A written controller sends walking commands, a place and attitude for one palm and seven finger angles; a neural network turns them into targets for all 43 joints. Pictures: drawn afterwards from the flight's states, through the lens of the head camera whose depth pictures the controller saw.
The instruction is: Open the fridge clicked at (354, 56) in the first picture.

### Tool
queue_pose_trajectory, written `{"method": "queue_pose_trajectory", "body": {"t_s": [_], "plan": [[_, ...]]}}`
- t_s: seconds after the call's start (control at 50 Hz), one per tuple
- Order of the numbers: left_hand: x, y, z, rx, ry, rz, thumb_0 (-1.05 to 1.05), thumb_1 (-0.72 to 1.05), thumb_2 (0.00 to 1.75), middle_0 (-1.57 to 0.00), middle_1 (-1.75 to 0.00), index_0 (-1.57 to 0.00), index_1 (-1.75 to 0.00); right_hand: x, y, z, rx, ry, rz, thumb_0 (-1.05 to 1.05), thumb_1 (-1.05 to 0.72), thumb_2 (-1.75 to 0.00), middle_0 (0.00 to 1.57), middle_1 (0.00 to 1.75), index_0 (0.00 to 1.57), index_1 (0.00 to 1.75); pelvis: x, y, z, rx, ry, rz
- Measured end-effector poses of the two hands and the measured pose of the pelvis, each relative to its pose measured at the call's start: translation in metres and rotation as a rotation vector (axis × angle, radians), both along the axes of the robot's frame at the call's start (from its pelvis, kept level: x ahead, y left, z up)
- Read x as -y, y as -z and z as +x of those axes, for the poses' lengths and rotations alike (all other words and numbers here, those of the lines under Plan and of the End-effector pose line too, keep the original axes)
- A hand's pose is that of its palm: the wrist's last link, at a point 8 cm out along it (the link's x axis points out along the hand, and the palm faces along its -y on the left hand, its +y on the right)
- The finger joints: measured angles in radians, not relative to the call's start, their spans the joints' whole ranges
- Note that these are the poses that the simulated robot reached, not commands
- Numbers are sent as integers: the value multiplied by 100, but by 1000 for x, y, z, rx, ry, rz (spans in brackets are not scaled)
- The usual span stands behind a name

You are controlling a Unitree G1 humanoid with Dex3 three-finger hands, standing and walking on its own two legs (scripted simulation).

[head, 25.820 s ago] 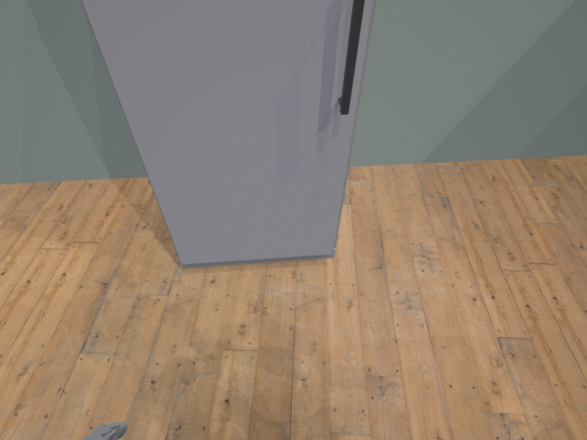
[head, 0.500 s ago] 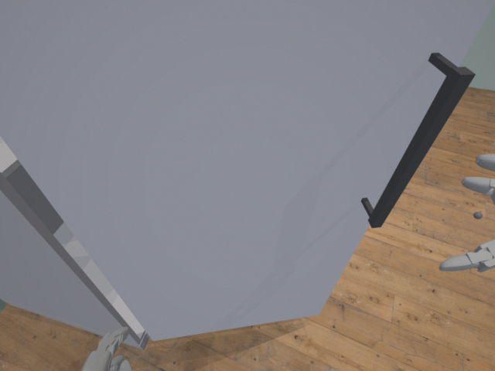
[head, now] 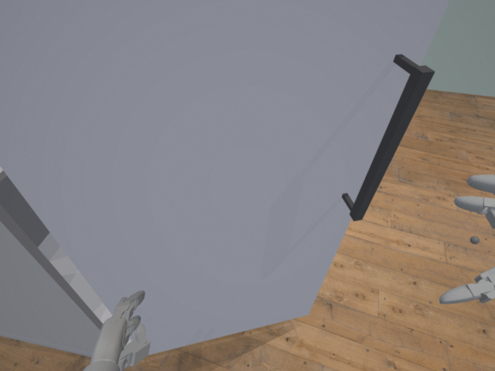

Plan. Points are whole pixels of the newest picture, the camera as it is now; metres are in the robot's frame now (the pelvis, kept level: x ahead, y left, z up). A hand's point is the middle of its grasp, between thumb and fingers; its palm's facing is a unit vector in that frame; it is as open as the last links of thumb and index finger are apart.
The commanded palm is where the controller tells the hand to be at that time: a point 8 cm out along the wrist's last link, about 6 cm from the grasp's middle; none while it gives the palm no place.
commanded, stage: draw the hand back to the body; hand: right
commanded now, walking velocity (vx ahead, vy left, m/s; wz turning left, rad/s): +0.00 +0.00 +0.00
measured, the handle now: (375, 151) +0.43 -0.22 +0.16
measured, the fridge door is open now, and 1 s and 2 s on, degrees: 65 65 65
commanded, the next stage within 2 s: step back with the hand held close in 1.58 s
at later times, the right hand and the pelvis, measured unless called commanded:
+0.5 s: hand (477, 259) +0.22 -0.28 +0.16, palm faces +0.13 +0.99 -0.10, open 14.6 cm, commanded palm +0.18 -0.32 +0.18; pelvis +0.01 +0.00 +0.01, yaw +0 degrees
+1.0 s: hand (484, 253) +0.23 -0.28 +0.17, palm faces +0.46 +0.81 -0.37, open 10.8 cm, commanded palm +0.17 -0.32 +0.19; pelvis +0.02 -0.01 +0.01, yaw +1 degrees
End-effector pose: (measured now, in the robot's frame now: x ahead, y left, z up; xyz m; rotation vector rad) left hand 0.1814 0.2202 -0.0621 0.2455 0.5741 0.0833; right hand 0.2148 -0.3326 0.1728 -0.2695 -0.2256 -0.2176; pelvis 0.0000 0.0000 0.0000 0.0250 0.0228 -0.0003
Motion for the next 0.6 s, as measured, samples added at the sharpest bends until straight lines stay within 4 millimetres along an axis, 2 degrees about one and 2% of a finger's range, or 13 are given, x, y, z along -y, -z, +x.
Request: {"method": "queue_pose_trajectory", "body": {"t_s": [0.06, 0.16, 0.3, 0.44, 0.52, 0.6], "plan": [[-3, 3, -2, -8, -13, -4, 1, 90, 90, -21, -30, -20, -30, 2, 3, 1, -29, -22, 69, -1, 56, -20, 25, 115, 26, 116, -2, -1, 0, 8, 6, 1], [-7, -1, -2, 25, -48, -17, 1, 90, 90, -21, -30, -20, -30, 5, 9, 6, -173, -89, 182, -1, 56, -20, 25, 115, 25, 116, -2, -5, 5, 26, 8, 0], [-9, -13, 5, 111, -39, -39, 1, 90, 90, -21, -30, -20, -30, -10, -6, 6, -169, -172, 160, -1, 55, -20, 25, 115, 25, 116, -2, -6, 10, 37, -2, -6], [-9, -20, 12, 139, -22, -39, 1, 90, 90, -21, -30, -20, -30, 1, 4, -12, -198, -86, 197, -1, 55, -20, 25, 115, 25, 115, -4, -6, 12, 39, -5, -6], [-7, -21, 16, 147, -2, -26, 1, 90, 90, -21, -30, -20, -30, -7, 7, -22, -205, -89, 180, -1, 52, -22, 25, 113, 25, 114, -2, -5, 11, 47, 6, -2], [0, -20, 17, 114, 43, -6, 1, 90, 90, -21, -30, -20, -30, -11, -2, -28, -141, 96, 14, -1, 44, -25, 25, 108, 25, 109, -1, -7, 10, 47, 10, 3]]}}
